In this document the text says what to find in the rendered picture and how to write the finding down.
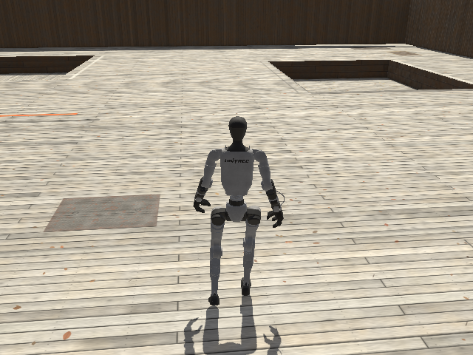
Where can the right robot thigh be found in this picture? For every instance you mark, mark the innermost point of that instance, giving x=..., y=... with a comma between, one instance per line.
x=253, y=217

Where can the robot right upper arm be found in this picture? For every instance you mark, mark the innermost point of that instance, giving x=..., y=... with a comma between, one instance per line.
x=264, y=168

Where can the right robot hand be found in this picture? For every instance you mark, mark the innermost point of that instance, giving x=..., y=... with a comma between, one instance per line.
x=278, y=217

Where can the robot left upper arm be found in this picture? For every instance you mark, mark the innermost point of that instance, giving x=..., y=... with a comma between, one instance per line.
x=210, y=165

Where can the left robot forearm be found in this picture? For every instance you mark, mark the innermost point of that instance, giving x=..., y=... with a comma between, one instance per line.
x=200, y=192

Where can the left robot hand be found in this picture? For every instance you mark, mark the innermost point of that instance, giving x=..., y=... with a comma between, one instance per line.
x=203, y=202

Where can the right robot forearm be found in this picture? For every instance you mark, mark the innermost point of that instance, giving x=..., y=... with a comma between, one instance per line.
x=273, y=198

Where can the robot right shin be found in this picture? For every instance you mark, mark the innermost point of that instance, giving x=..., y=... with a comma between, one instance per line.
x=248, y=263

